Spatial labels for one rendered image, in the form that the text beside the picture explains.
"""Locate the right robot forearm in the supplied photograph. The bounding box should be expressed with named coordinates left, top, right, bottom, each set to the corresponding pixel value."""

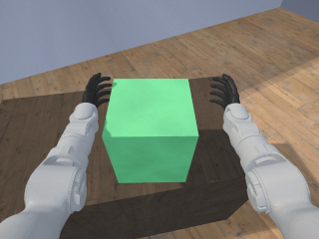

left=222, top=103, right=311, bottom=201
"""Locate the right robot hand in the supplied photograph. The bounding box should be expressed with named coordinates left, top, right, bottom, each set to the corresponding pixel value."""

left=209, top=73, right=240, bottom=111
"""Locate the pedestal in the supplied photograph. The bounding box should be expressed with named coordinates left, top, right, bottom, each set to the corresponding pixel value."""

left=0, top=76, right=249, bottom=239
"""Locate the left robot forearm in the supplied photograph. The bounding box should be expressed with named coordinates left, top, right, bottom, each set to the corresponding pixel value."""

left=24, top=103, right=99, bottom=206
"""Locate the carton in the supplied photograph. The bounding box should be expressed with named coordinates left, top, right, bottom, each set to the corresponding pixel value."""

left=102, top=79, right=199, bottom=183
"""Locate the left robot upper arm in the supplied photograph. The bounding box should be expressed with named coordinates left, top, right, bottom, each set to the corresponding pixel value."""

left=0, top=164, right=87, bottom=239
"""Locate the right robot upper arm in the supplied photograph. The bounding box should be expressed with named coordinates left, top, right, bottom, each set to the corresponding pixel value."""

left=245, top=161, right=319, bottom=239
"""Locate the left robot hand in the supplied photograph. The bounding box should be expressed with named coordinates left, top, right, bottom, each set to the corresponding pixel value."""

left=82, top=73, right=112, bottom=108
